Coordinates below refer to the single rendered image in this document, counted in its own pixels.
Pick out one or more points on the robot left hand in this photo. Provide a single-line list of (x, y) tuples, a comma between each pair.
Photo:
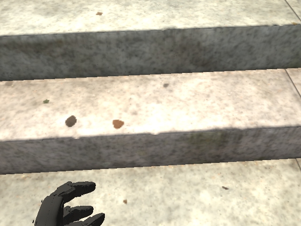
[(53, 213)]

